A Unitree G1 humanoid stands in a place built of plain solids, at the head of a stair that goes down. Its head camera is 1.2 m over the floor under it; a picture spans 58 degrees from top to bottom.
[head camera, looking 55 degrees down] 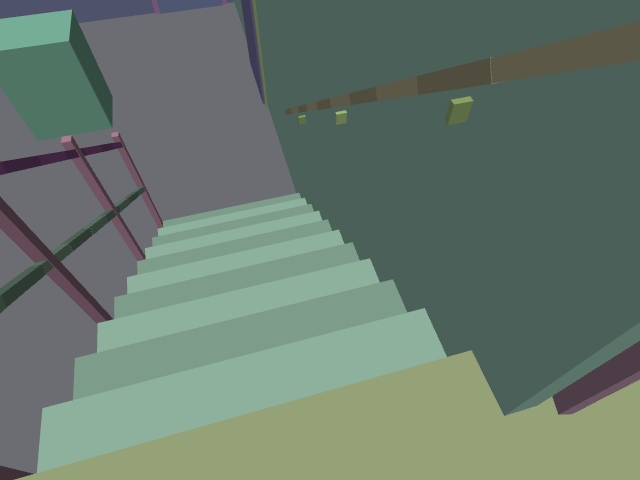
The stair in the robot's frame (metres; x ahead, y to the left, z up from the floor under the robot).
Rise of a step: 0.19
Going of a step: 0.24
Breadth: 1.27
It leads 15 degrees to the left of straight ahead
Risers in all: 11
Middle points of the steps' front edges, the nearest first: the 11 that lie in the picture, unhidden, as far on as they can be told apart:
0.28 0.18 0.00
0.51 0.24 -0.19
0.74 0.31 -0.38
0.96 0.37 -0.57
1.19 0.43 -0.76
1.42 0.49 -0.95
1.65 0.56 -1.14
1.87 0.62 -1.34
2.10 0.68 -1.53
2.33 0.75 -1.72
2.56 0.81 -1.91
